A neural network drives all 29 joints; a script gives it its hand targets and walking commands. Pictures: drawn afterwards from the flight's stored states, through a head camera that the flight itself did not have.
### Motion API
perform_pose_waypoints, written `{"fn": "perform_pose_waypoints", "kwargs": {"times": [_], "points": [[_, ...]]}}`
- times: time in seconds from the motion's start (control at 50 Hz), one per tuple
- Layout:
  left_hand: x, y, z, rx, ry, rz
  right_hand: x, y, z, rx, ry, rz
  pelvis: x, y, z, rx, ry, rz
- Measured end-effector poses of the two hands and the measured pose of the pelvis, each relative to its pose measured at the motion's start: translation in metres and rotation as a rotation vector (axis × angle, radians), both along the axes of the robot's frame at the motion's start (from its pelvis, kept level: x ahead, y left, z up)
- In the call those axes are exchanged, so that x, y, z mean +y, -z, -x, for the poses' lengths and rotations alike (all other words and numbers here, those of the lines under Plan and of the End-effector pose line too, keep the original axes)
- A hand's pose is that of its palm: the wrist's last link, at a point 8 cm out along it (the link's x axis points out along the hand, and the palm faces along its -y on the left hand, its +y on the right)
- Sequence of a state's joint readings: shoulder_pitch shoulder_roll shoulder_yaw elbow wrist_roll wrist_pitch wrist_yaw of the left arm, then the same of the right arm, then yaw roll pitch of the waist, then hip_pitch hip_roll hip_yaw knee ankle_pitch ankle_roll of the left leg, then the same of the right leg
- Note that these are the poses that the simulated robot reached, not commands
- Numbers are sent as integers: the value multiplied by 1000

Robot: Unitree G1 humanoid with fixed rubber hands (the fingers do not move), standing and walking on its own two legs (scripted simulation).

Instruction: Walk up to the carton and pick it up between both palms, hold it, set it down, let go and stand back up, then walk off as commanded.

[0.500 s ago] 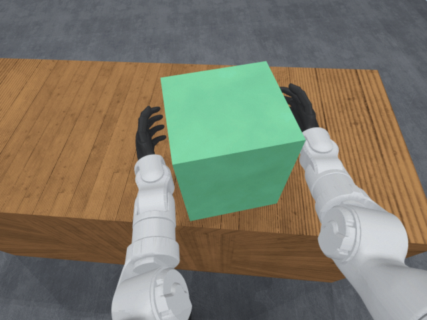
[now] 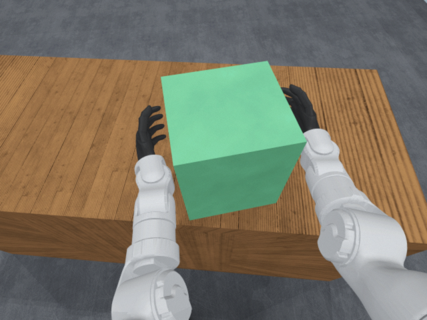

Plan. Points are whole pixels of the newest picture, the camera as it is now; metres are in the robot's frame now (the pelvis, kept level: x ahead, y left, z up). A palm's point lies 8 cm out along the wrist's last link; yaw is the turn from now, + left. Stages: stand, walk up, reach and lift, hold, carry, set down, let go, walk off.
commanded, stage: set down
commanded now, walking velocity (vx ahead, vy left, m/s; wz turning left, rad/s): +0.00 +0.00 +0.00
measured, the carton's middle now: (225, 147) +0.44 +0.06 +0.01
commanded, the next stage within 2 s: none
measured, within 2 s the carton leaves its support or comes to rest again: neither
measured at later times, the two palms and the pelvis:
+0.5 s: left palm (150, 159) +0.37 +0.20 +0.04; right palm (307, 120) +0.50 -0.10 +0.05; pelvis -0.01 +0.00 -0.01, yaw -1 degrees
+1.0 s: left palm (135, 130) +0.38 +0.21 +0.12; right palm (345, 96) +0.50 -0.15 +0.12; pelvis -0.02 +0.01 -0.01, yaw -1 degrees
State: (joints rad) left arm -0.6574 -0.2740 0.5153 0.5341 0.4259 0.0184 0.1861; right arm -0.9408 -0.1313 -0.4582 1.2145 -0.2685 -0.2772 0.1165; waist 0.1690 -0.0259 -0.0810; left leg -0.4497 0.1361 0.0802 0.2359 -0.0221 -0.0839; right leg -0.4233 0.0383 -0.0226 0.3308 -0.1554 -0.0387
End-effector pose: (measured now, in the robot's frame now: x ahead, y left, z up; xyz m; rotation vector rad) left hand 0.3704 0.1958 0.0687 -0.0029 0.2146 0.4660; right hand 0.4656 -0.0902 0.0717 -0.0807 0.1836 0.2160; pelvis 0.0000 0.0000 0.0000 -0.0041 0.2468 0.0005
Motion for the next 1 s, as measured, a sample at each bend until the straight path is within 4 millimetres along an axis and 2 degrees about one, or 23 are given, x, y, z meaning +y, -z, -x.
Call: {"fn": "perform_pose_waypoints", "kwargs": {"times": [0.18,0.38,0.46,0.56,0.74,1.0], "points": [[2,5,-4,20,6,0,0,6,-4,48,-5,24,1,2,2,24,8,4],[4,21,-6,78,32,15,1,20,-21,130,-14,11,4,9,7,119,7,21],[4,28,-2,93,37,25,-6,21,-30,113,-9,-6,4,11,9,144,1,24],[4,30,1,91,35,34,-26,20,-39,82,6,-16,3,14,10,169,1,26],[7,5,-5,49,44,31,-58,2,-44,30,3,19,1,14,13,176,14,22],[12,-51,-5,40,42,52,-59,-49,-35,28,-22,-4,6,7,17,93,14,17]]}}
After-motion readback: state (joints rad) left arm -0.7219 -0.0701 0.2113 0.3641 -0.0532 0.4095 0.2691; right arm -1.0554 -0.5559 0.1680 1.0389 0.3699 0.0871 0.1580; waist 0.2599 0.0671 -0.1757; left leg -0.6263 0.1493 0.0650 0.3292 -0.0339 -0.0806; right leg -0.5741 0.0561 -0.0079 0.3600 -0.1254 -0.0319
